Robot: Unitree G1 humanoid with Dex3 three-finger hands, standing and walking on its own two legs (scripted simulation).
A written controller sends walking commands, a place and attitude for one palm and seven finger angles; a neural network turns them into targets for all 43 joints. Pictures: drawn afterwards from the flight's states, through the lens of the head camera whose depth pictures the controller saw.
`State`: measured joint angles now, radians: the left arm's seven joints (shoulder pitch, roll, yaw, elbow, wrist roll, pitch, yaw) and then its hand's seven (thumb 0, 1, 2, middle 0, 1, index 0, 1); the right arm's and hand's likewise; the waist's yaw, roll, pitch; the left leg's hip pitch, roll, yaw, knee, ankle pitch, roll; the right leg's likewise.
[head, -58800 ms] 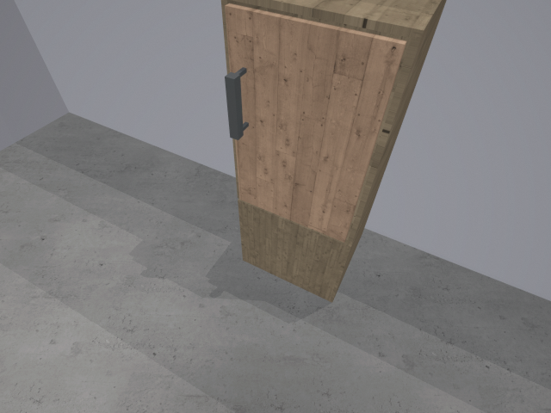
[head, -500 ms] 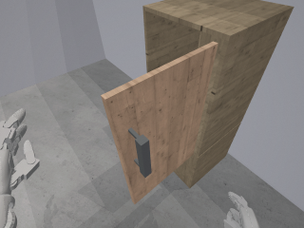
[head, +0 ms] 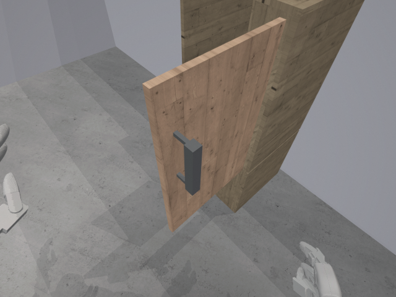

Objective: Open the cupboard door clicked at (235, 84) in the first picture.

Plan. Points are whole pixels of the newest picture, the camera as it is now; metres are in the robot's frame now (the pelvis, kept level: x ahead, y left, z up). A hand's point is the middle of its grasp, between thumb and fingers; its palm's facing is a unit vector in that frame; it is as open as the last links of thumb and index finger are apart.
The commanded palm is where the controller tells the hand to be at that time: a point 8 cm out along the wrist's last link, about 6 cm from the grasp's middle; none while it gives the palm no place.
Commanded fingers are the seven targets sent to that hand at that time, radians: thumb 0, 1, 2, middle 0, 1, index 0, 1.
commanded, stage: step back with the hand held close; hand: left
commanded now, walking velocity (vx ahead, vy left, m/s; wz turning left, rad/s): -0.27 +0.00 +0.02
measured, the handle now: (186, 163) +0.38 +0.05 +0.05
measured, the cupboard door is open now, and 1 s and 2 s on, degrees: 92 92 92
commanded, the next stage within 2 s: stop stepping back and stand still in 0.66 s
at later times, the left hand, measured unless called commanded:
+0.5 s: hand out of the picture +0.14 +0.27 +0.18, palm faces +0.45 -0.77 -0.45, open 7.4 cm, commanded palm +0.08 +0.30 +0.18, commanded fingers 0.00 0.90 0.90 -0.20 -0.30 -0.20 -0.30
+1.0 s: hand out of the picture +0.04 +0.26 +0.16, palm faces +0.43 -0.77 -0.47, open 7.4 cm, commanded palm +0.00 +0.28 +0.18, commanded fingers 0.00 0.90 0.90 -0.20 -0.30 -0.20 -0.30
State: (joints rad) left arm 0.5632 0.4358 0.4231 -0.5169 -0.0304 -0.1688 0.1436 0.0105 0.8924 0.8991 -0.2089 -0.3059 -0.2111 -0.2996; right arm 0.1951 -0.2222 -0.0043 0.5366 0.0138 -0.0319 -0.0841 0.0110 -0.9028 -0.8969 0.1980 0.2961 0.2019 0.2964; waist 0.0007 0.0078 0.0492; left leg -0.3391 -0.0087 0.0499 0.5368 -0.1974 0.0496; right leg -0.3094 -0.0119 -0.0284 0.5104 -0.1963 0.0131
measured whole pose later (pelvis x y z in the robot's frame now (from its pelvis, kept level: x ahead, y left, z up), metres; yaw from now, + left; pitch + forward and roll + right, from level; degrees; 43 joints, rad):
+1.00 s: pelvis -0.14 -0.02 +0.01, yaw +0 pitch +2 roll +1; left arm 0.60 0.41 0.41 -0.49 -0.03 -0.17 0.15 0.01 0.89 0.90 -0.21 -0.31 -0.21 -0.30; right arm 0.27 -0.23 -0.02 0.66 0.00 -0.09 -0.09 0.01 -0.90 -0.90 0.20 0.30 0.20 0.30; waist 0.03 -0.04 -0.04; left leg -0.43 0.00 0.03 0.76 -0.31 -0.01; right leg -0.19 0.01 0.00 0.48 -0.31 -0.03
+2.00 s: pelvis -0.18 -0.02 +0.01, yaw +4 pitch -1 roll -1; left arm 0.26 0.19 0.02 1.04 0.00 0.02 0.03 -0.04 0.99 0.90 -0.20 -0.30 -0.20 -0.30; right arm 0.26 -0.17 0.00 1.07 -0.02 0.03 -0.02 0.01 -0.91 -0.90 0.20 0.30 0.20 0.30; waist -0.01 0.01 0.07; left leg -0.27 0.01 -0.04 0.49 -0.19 -0.01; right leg -0.15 0.02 -0.03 0.46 -0.29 -0.02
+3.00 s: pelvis -0.18 -0.02 +0.01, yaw +3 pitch -2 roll +0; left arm 0.26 0.16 0.02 1.14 0.00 0.00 0.03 0.00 0.91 0.90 -0.20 -0.30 -0.20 -0.30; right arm 0.24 -0.16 -0.01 1.13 -0.02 0.01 -0.03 0.00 -0.91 -0.90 0.20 0.30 0.20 0.30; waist -0.01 0.03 0.06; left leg -0.22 0.00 -0.02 0.42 -0.17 -0.01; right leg -0.12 0.01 -0.01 0.43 -0.28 -0.02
